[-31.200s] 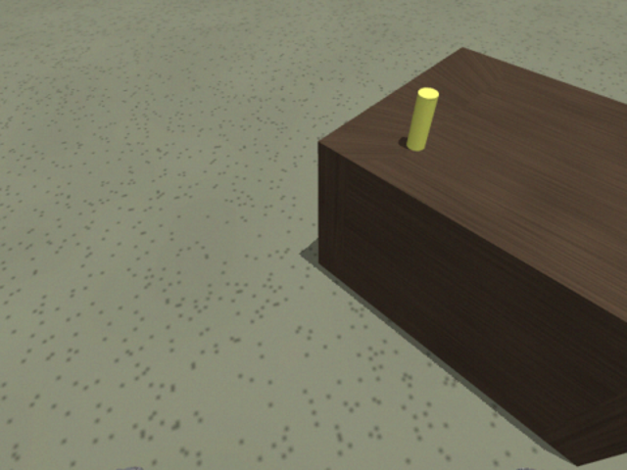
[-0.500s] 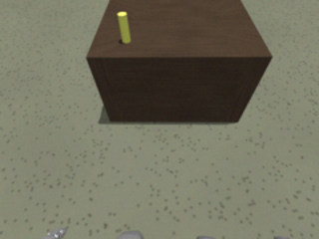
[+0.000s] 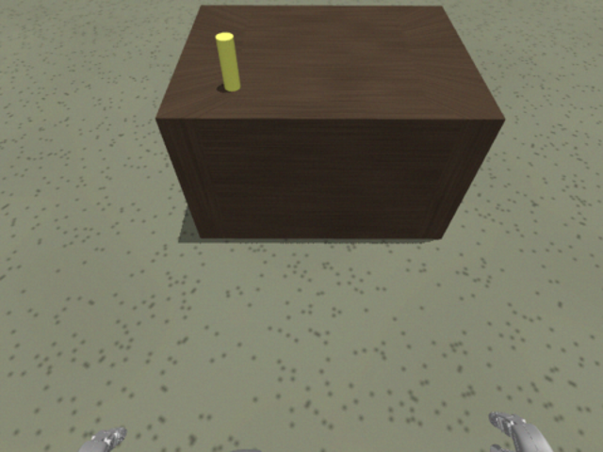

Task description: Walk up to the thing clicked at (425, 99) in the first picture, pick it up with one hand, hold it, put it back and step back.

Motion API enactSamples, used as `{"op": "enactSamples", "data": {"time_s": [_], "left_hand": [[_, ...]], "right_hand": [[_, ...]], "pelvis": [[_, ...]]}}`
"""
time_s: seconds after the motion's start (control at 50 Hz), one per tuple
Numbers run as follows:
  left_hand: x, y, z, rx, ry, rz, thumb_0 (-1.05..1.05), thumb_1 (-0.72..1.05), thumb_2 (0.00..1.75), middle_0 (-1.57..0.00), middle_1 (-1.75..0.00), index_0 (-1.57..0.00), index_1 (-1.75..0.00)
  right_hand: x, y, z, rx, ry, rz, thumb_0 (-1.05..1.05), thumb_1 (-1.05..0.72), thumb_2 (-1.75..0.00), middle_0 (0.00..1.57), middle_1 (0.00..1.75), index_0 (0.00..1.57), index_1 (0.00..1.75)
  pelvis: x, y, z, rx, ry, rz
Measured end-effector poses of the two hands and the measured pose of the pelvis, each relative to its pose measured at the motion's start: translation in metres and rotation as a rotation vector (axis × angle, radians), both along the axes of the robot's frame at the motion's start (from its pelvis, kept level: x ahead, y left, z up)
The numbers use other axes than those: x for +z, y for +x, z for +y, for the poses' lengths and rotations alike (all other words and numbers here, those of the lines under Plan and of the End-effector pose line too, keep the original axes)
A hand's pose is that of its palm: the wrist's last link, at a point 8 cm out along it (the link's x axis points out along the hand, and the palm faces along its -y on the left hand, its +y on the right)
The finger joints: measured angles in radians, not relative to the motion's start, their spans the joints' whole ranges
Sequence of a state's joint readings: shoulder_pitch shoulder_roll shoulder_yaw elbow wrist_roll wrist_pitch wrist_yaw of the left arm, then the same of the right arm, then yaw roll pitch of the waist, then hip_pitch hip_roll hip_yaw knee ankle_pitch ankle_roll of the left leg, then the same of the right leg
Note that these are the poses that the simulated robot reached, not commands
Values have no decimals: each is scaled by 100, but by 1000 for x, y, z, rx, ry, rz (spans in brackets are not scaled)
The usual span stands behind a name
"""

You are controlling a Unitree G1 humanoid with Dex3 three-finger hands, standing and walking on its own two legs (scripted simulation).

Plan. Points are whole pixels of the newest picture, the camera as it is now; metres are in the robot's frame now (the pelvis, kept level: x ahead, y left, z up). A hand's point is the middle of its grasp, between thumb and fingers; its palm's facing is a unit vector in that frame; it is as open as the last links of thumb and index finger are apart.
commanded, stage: step back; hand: left
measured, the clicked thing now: (228, 63) +1.12 +0.26 -0.09
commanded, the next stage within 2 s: stand in 0.06 s
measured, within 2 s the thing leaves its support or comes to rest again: neither
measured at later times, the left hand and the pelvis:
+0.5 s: hand out of the picture +0.07 +0.25 -0.15, palm faces -0.04 -0.94 -0.33, open 7.4 cm; pelvis -0.01 +0.00 +0.01, yaw +0 degrees
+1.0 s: hand out of the picture +0.08 +0.25 -0.15, palm faces -0.04 -0.94 -0.33, open 7.4 cm; pelvis +0.00 +0.00 +0.01, yaw -1 degrees
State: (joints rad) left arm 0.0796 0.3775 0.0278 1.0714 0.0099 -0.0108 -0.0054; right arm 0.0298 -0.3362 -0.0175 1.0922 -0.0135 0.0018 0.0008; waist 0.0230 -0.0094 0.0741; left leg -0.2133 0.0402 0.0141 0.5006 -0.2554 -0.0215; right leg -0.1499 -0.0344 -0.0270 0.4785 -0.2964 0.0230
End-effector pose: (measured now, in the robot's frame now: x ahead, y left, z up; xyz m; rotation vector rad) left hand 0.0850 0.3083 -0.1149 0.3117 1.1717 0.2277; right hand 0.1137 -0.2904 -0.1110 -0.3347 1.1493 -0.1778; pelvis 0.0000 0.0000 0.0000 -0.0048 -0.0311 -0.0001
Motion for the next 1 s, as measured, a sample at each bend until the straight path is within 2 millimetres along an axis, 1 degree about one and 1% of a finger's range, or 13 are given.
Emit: {"op": "enactSamples", "data": {"time_s": [0.08,0.18,0.28,0.42,0.54,0.66,0.86,1.0], "left_hand": [[-1,-2,-2,-4,-11,9,1,90,90,-20,-29,-20,-30],[0,-8,-8,-15,-30,31,1,90,90,-20,-29,-20,-30],[2,-12,-12,-30,-35,43,1,90,90,-20,-29,-20,-30],[4,-20,-11,-33,-29,58,1,90,90,-20,-29,-20,-30],[5,-26,-10,-32,-18,80,1,90,90,-20,-29,-20,-30],[5,-24,-11,-29,-17,79,1,90,90,-20,-29,-20,-30],[6,-15,-15,-34,-23,56,1,90,90,-20,-29,-20,-30],[5,-14,-16,-37,-22,59,1,90,90,-20,-29,-20,-30]], "right_hand": [[4,-5,0,-7,-3,7,1,-90,-90,20,29,20,30],[7,-15,0,-23,5,6,1,-90,-90,20,29,20,30],[5,-31,-1,-40,14,25,1,-90,-90,20,29,20,30],[1,-54,-2,-59,24,78,1,-90,-90,20,29,20,30],[-2,-67,-4,-72,27,113,1,-90,-90,20,29,20,30],[-2,-67,-6,-75,23,115,1,-91,-90,20,29,20,30],[1,-55,-9,-60,16,84,1,-91,-90,20,29,20,30],[2,-49,-11,-56,14,76,1,-91,-90,20,29,20,30]], "pelvis": [[3,-2,1,-4,-2,-2],[7,-3,3,-8,1,-10],[9,-7,3,-7,3,-13],[10,-10,2,-8,5,-6],[11,-9,0,-8,6,-1],[11,-7,-1,-9,5,-3],[11,-4,-3,-10,6,-2],[11,-2,-5,-12,5,-1]]}}
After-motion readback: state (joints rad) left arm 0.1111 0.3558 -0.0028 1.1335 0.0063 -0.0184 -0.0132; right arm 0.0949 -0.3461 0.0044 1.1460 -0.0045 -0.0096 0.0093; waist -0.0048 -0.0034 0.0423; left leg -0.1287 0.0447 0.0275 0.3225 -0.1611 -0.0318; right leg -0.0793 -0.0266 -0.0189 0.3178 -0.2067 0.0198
